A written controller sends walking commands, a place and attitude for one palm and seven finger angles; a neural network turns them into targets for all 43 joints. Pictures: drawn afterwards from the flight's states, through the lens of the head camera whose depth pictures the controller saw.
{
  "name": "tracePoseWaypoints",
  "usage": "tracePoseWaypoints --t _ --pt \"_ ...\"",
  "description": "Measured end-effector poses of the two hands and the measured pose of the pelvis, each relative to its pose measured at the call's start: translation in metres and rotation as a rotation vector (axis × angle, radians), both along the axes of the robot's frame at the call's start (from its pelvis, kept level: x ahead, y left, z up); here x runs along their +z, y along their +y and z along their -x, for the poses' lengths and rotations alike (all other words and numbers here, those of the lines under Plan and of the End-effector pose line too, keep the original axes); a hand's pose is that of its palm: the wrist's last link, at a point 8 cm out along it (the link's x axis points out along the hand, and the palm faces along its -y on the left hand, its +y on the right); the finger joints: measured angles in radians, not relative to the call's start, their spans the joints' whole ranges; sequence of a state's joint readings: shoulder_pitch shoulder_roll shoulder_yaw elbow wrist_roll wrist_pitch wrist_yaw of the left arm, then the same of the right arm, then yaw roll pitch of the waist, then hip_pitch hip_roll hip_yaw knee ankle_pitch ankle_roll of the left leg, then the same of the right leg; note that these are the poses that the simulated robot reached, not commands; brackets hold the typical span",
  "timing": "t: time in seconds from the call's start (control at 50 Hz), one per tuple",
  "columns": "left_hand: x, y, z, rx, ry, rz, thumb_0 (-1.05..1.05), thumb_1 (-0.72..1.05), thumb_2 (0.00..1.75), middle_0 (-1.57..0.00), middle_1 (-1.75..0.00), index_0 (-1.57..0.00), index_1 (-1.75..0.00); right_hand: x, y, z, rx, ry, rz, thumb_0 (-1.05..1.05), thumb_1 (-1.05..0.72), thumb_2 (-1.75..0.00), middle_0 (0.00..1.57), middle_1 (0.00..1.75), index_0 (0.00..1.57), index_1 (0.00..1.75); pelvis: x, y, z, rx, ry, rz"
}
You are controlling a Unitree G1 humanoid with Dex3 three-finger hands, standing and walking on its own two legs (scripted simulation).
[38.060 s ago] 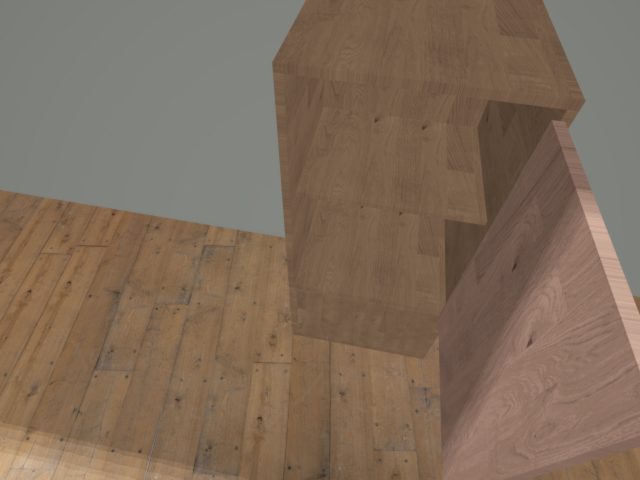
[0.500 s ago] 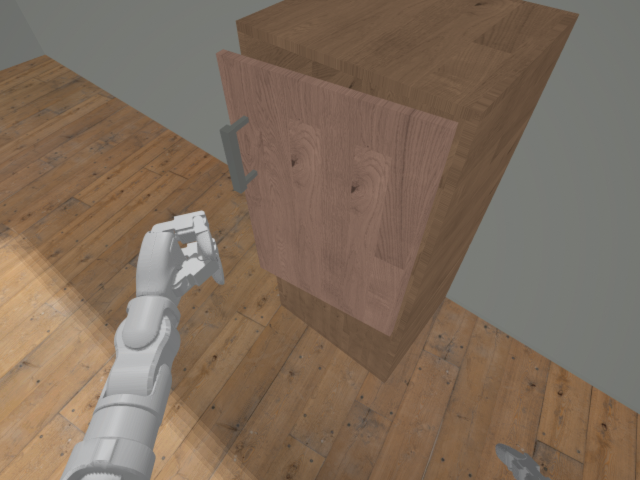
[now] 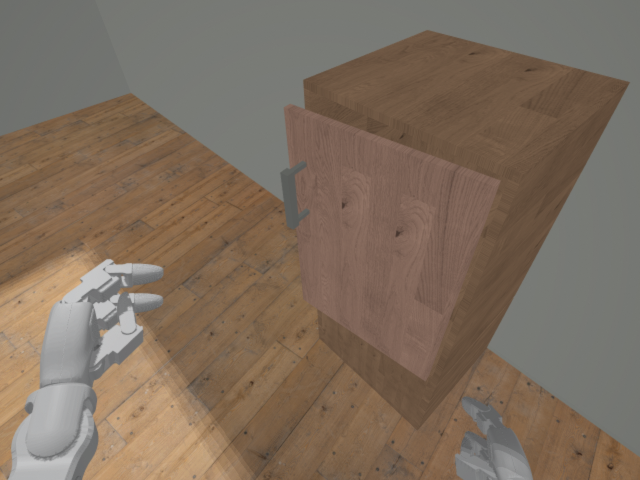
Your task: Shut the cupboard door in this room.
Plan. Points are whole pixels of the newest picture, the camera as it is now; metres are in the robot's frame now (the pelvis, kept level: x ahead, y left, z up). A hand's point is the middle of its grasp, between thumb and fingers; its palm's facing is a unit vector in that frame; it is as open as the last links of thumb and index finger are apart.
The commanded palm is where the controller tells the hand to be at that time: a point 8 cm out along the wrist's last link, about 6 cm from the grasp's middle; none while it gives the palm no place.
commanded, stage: draw the hand back to the body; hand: left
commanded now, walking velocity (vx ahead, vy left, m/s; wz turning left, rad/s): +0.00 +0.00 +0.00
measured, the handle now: (296, 195) +0.64 +0.13 -0.02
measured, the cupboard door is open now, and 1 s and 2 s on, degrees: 8 8 8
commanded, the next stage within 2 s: step back with the hand held close in 0.56 s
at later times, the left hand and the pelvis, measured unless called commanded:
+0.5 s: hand (77, 357) +0.18 +0.26 +0.15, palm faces +0.45 -0.81 -0.38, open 7.4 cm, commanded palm +0.13 +0.29 +0.17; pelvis -0.01 -0.01 +0.00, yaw +0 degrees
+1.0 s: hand (74, 348) +0.19 +0.26 +0.15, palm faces +0.36 -0.80 -0.49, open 7.4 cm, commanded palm +0.13 +0.30 +0.17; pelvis -0.02 +0.01 +0.00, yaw -2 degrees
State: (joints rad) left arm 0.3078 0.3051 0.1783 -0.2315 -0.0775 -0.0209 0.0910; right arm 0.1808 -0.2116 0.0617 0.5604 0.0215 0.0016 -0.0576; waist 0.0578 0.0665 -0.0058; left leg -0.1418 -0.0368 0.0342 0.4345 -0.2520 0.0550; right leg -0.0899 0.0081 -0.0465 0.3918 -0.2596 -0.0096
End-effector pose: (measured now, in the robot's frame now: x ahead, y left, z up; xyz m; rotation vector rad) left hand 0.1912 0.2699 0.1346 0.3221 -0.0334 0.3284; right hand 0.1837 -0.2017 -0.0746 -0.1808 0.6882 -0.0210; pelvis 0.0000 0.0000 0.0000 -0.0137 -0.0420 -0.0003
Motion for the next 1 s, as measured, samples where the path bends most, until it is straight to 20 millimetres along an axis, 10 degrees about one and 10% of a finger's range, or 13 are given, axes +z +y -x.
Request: tracePoseWaypoints --t 0.3,1.0 --pt "0.041 0.034 0.057 0.154 -0.071 -0.171 0.01 0.89 0.9 -0.3 -0.41 -0.3 -0.41 -0.01 -0.026 0.019 -0.048 0.014 0.027 0.01 -0.91 -0.9 0.2 0.3 0.2 0.3 0.0 -0.002 0.002 0.002 -0.007 0.0" --pt "0.037 0.03 0.041 0.018 -0.054 -0.235 0.01 0.89 0.9 -0.21 -0.31 -0.21 -0.3 -0.008 -0.045 0.044 -0.174 0.062 0.084 0.01 -0.91 -0.9 0.2 0.3 0.2 0.3 -0.004 0.006 0.019 -0.03 0.06 0.001"
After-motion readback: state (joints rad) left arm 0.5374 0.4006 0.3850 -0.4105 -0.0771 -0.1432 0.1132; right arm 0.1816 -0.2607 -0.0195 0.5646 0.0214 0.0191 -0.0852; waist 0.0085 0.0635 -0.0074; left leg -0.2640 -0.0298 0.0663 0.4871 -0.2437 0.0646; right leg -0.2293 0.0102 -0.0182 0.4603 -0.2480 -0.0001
